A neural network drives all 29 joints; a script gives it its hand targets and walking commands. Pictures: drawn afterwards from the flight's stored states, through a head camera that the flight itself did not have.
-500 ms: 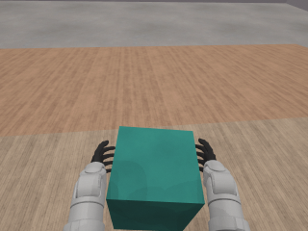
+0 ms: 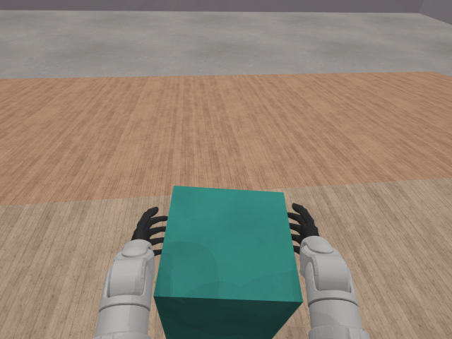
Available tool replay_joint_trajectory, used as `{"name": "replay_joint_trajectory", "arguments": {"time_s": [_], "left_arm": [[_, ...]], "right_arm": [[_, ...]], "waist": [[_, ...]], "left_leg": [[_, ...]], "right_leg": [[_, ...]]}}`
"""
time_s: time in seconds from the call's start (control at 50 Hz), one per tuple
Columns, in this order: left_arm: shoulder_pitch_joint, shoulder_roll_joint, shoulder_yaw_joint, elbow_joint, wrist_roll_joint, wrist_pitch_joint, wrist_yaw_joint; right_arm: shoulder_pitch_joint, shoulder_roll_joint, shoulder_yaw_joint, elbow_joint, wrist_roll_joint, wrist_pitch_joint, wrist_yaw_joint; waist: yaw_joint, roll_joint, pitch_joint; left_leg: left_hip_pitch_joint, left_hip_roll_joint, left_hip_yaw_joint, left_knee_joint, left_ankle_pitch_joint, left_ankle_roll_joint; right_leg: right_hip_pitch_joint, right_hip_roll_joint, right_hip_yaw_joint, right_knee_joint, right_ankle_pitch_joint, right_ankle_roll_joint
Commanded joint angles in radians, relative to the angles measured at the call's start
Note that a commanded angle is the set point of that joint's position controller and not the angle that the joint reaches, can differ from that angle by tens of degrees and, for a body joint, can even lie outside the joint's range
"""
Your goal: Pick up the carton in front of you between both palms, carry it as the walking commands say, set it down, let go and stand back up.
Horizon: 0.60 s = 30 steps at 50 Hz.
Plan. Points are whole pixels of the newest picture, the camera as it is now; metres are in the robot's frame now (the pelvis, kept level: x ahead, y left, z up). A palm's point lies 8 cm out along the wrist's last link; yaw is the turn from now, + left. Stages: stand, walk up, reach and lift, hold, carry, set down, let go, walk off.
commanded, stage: hold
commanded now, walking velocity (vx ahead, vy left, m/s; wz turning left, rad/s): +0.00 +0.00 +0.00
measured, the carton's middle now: (223, 268) +0.29 +0.00 -0.03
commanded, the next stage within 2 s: carry in 0.36 s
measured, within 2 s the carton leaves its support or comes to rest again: neither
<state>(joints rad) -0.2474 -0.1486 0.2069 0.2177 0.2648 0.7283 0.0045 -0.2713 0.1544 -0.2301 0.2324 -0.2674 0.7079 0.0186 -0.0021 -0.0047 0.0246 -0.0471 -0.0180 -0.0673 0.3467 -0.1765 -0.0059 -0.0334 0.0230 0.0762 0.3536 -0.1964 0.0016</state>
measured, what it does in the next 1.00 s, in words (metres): walks ahead: left foot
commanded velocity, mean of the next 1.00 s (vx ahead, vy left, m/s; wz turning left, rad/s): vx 0.34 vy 0.00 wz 0.00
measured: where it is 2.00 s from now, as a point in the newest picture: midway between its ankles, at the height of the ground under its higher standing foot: (232, 244)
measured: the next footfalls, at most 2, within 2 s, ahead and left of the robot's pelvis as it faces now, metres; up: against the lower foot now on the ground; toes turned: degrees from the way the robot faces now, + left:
left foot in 0.82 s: +0.19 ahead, +0.10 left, +0.00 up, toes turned +8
right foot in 1.18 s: +0.47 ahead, -0.15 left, +0.00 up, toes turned -15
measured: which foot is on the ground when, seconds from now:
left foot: down 0.00-0.56, up 0.58-0.80, down 0.82-1.00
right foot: down 0.00-0.84, up 0.86-1.00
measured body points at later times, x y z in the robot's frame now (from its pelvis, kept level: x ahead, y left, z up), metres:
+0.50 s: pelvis +0.00 +0.00 +0.00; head -0.05 -0.01 +0.45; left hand +0.30 +0.15 +0.06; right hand +0.31 -0.16 +0.06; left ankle +0.02 +0.12 -0.74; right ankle +0.00 -0.12 -0.73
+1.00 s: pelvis +0.19 +0.00 +0.00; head +0.17 -0.01 +0.45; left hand +0.45 +0.13 +0.08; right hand +0.43 -0.17 +0.07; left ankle +0.15 +0.09 -0.75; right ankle +0.17 -0.11 -0.69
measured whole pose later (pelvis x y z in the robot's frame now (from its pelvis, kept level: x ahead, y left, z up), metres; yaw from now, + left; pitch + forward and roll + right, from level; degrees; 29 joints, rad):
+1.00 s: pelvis +0.19 +0.00 +0.00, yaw -3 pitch +6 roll +1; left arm 0.04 -0.13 0.07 -0.45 0.01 1.16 0.15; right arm 0.02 0.13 -0.05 -0.45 -0.01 1.16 -0.16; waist -0.03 0.02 -0.19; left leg -0.21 0.03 0.20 0.37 -0.26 0.03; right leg -0.53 -0.08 -0.10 0.94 -0.38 -0.01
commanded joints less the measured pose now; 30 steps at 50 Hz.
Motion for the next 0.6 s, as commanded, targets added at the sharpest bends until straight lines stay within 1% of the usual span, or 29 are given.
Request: {"name": "replay_joint_trajectory", "arguments": {"time_s": [0.0,0.04,0.08,0.16,0.32,0.34,0.36,0.38,0.4,0.42,0.44,0.46,0.48,0.5,0.52,0.54,0.56,0.58], "left_arm": [[-0.443,-0.85,-0.509,-0.068,-0.242,0.008,-0.224],[-0.455,-0.826,-0.467,-0.029,-0.216,0.015,-0.226],[-0.495,-0.841,-0.461,-0.015,-0.212,0.011,-0.232],[-0.568,-0.892,-0.492,-0.033,-0.234,-0.001,-0.242],[-0.579,-0.89,-0.468,0.022,-0.216,0.0,-0.242],[-0.601,-0.893,-0.502,0.008,-0.238,0.005,-0.241],[-0.624,-0.906,-0.528,-0.026,-0.259,0.009,-0.239],[-0.656,-0.919,-0.57,-0.082,-0.283,0.014,-0.236],[-0.67,-0.93,-0.596,-0.121,-0.306,0.026,-0.232],[-0.67,-0.936,-0.632,-0.163,-0.333,0.038,-0.228],[-0.663,-0.931,-0.65,-0.199,-0.355,0.052,-0.221],[-0.621,-0.927,-0.663,-0.207,-0.369,0.069,-0.214],[-0.579,-0.912,-0.666,-0.209,-0.369,0.088,-0.206],[-0.537,-0.896,-0.667,-0.205,-0.362,0.11,-0.199],[-0.502,-0.879,-0.67,-0.218,-0.361,0.13,-0.192],[-0.506,-0.861,-0.674,-0.248,-0.369,0.145,-0.184],[-0.529,-0.854,-0.693,-0.326,-0.383,0.163,-0.172],[-0.534,-0.859,-0.726,-0.407,-0.397,0.183,-0.154]], "right_arm": [[-0.351,0.877,0.504,-0.003,0.218,0.036,0.202],[-0.363,0.856,0.459,0.037,0.193,0.045,0.204],[-0.409,0.869,0.457,0.041,0.192,0.041,0.211],[-0.483,0.912,0.495,0.019,0.219,0.027,0.223],[-0.497,0.895,0.458,0.075,0.194,0.023,0.227],[-0.518,0.904,0.503,0.048,0.221,0.032,0.226],[-0.523,0.916,0.515,0.027,0.24,0.039,0.223],[-0.536,0.931,0.553,-0.011,0.265,0.045,0.216],[-0.519,0.935,0.572,-0.036,0.274,0.054,0.207],[-0.512,0.937,0.603,-0.1,0.286,0.064,0.196],[-0.505,0.928,0.619,-0.137,0.293,0.081,0.183],[-0.481,0.917,0.642,-0.158,0.299,0.101,0.171],[-0.458,0.904,0.663,-0.174,0.307,0.123,0.16],[-0.43,0.892,0.677,-0.188,0.307,0.146,0.151],[-0.425,0.887,0.697,-0.231,0.312,0.168,0.143],[-0.432,0.884,0.71,-0.267,0.325,0.189,0.136],[-0.459,0.893,0.738,-0.314,0.35,0.207,0.127],[-0.466,0.908,0.763,-0.362,0.378,0.226,0.119]], "waist": [[-0.008,-0.002,-0.173],[-0.005,-0.003,-0.101],[-0.004,-0.004,-0.092],[-0.001,-0.002,-0.162],[-0.004,0.004,-0.154],[-0.002,0.046,-0.192],[-0.005,0.076,-0.198],[-0.013,0.12,-0.19],[-0.015,0.193,-0.211],[-0.007,0.233,-0.233],[-0.001,0.182,-0.244],[0.003,0.11,-0.262],[0.006,0.038,-0.291],[0.007,-0.043,-0.304],[0.022,-0.18,-0.289],[0.03,-0.275,-0.218],[0.024,-0.23,-0.172],[0.021,-0.172,-0.179]], "left_leg": [[0.073,-0.073,-0.003,-0.05,0.157,0.002],[0.04,-0.069,0.002,-0.063,0.066,0.005],[0.027,-0.066,0.008,-0.064,0.005,0.01],[0.037,-0.064,0.008,-0.047,0.009,0.015],[0.039,-0.061,0.009,-0.046,-0.027,0.007],[-0.072,0.116,-0.005,-0.017,-0.23,0.016],[-0.087,0.112,-0.068,-0.058,-0.488,0.027],[-0.115,0.149,-0.12,-0.107,-0.647,0.041],[-0.178,0.218,-0.214,-0.181,-0.711,0.075],[-0.197,0.266,-0.244,-0.2,-0.637,0.095],[-0.168,0.259,-0.204,-0.146,-0.513,0.101],[-0.164,0.217,-0.139,-0.082,-0.424,0.086],[-0.188,0.166,-0.073,-0.023,-0.38,0.063],[-0.28,0.109,0.004,0.081,-0.363,0.036],[-0.439,0.035,0.103,0.266,-0.353,0.005],[-0.605,0.004,0.161,0.372,-0.308,-0.007],[-0.639,0.057,0.118,0.447,-0.276,-0.001],[-0.631,0.08,0.109,0.456,-0.277,0.003]], "right_leg": [[0.023,0.059,0.006,-0.065,0.198,0.006],[-0.004,0.056,-0.001,-0.077,0.101,0.004],[-0.02,0.053,-0.005,-0.08,0.037,0.002],[-0.019,0.055,-0.005,-0.063,0.038,-0.001],[-0.038,0.056,-0.009,-0.061,-0.008,-0.005],[-0.172,-0.099,0.006,0.005,-0.181,-0.015],[-0.229,-0.064,0.014,0.023,-0.406,-0.015],[-0.277,-0.026,-0.045,0.115,-0.45,-0.004],[-0.261,0.001,-0.102,0.27,-0.372,0.011],[-0.25,-0.002,-0.136,0.356,-0.251,0.015],[-0.244,-0.027,-0.139,0.27,-0.203,0.009],[-0.206,-0.026,-0.143,0.177,-0.147,0.005],[-0.14,-0.029,-0.127,0.074,-0.141,-0.004],[-0.048,-0.086,-0.029,-0.014,-0.236,-0.031],[0.036,-0.219,0.184,-0.123,-0.44,-0.086],[0.06,-0.339,0.367,-0.206,-0.56,-0.141],[0.006,-0.402,0.412,-0.237,-0.524,-0.179],[-0.009,-0.394,0.38,-0.234,-0.446,-0.18]]}}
